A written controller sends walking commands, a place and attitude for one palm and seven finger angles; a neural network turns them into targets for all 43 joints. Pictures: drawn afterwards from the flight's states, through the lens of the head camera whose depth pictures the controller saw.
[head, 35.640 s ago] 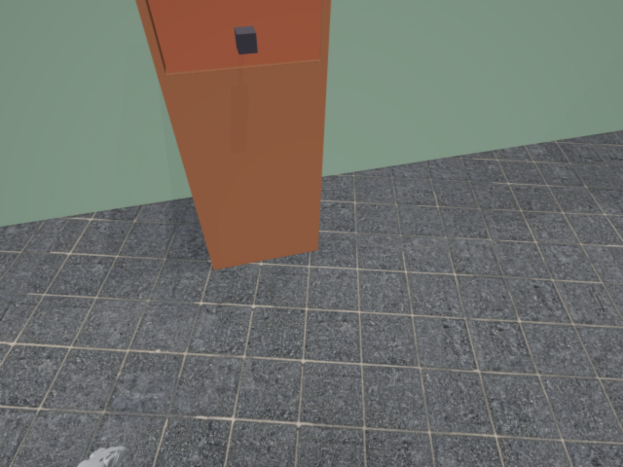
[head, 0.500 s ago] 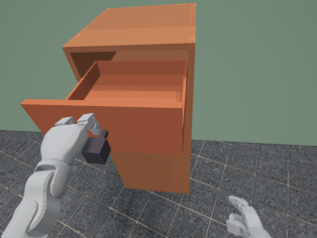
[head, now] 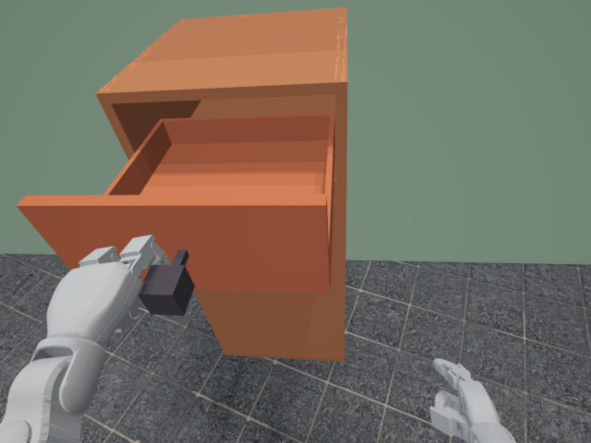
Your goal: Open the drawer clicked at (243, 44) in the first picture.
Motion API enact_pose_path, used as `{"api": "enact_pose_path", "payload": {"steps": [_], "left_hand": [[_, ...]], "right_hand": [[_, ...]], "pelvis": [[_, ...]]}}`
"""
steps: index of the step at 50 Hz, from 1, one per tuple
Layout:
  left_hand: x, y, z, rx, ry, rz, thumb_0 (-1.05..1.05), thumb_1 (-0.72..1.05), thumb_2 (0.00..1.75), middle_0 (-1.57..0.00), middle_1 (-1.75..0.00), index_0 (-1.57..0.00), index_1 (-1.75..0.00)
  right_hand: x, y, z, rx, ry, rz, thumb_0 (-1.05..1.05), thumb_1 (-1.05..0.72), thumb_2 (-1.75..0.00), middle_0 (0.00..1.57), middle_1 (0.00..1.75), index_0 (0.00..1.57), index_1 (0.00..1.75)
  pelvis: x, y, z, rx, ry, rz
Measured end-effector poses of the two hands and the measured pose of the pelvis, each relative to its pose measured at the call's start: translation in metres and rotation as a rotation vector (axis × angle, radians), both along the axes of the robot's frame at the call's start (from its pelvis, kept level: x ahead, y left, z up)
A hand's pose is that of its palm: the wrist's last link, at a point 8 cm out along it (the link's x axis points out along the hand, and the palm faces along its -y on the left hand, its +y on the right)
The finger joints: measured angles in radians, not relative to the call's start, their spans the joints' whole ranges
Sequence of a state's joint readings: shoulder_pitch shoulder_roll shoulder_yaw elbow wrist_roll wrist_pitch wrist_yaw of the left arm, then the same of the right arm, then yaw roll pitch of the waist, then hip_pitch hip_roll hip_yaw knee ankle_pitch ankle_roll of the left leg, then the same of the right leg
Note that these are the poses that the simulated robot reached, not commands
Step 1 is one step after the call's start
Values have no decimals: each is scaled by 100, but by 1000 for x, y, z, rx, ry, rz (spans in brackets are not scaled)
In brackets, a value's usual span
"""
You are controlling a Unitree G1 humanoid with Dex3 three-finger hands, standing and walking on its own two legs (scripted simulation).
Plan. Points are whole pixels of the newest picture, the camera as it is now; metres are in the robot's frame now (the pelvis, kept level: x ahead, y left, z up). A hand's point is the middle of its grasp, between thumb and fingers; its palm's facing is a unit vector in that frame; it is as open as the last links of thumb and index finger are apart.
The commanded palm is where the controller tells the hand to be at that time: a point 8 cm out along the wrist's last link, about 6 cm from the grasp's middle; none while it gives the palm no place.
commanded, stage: pull the drawer open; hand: left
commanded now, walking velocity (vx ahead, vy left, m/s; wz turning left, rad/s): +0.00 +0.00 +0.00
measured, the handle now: (173, 276) +0.27 +0.20 +0.13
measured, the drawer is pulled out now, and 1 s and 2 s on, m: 0.27 0.28 0.28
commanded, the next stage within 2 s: open the thumb to release the handle in 0.26 s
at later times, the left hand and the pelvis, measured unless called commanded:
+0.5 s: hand (97, 304) +0.23 +0.28 +0.12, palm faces +0.10 -0.06 -0.99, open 5.4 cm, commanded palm +0.18 +0.26 +0.18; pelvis +0.04 +0.02 -0.01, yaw +1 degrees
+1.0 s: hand (107, 326) +0.21 +0.26 +0.12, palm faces +0.11 -0.17 -0.98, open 13.5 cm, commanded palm +0.17 +0.23 +0.17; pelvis +0.01 +0.02 +0.00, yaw +1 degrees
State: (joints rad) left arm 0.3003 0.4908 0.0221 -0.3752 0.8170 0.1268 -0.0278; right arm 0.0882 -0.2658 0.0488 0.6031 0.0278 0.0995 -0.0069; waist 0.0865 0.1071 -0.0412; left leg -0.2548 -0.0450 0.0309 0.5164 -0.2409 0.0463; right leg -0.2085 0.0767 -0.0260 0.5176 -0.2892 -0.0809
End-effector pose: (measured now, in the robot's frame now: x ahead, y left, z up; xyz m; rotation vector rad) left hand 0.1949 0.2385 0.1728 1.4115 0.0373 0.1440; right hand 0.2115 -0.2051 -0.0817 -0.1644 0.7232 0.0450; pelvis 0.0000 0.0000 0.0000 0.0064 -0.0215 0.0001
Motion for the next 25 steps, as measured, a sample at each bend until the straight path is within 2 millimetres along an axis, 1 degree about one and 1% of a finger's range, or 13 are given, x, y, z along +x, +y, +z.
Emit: {"api": "enact_pose_path", "payload": {"steps": [3,7,12,18,20,22,24,25], "left_hand": [[-7,-1,-1,-12,0,0,0,88,90,-42,-135,-23,-124],[-12,-1,-2,-16,-4,3,0,88,90,-42,-135,-21,-121],[-11,-1,-2,-5,-20,4,0,88,90,-42,-135,-25,-123],[-8,0,0,-7,-28,-3,0,88,90,-42,-135,-31,-127],[-3,7,1,45,-28,-9,0,88,90,-42,-135,-33,-129],[4,23,1,107,-25,20,0,86,89,-42,-135,-35,-130],[9,37,2,105,-18,71,0,81,87,-42,-135,-36,-131],[9,39,3,81,-14,80,0,78,86,-42,-134,-38,-132]], "right_hand": [[7,1,2,-3,-6,6,1,-91,-90,20,30,20,30],[18,4,2,-10,-6,18,1,-91,-90,20,30,20,30],[33,10,0,-12,3,33,1,-91,-90,20,30,20,30],[48,23,-1,10,9,51,1,-91,-90,20,30,20,30],[52,28,-2,6,19,60,1,-91,-90,20,30,20,30],[54,32,-5,-1,39,69,1,-91,-90,20,30,20,30],[55,35,-6,8,49,66,1,-91,-90,20,30,20,30],[55,37,-5,12,47,63,1,-91,-90,20,30,20,30]], "pelvis": [[7,3,-1,-2,14,-5],[17,8,-2,-7,36,-10],[28,14,-3,-11,61,-8],[38,20,-5,-13,79,-5],[39,19,-5,-12,78,-4],[38,18,-6,-11,73,3],[38,18,-5,-13,72,8],[39,19,-5,-15,71,11]]}}
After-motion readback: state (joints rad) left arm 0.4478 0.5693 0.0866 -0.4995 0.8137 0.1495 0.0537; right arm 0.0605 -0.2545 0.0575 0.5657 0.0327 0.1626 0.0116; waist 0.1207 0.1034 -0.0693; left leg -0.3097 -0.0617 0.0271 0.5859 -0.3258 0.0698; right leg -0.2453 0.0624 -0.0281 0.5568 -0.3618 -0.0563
